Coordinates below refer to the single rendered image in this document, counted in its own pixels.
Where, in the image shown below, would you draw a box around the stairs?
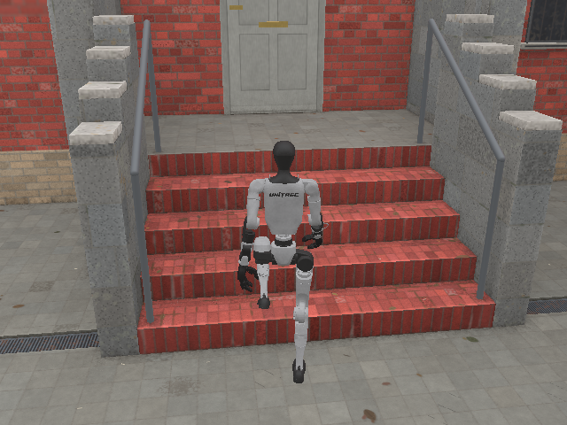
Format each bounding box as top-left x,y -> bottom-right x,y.
137,145 -> 496,354

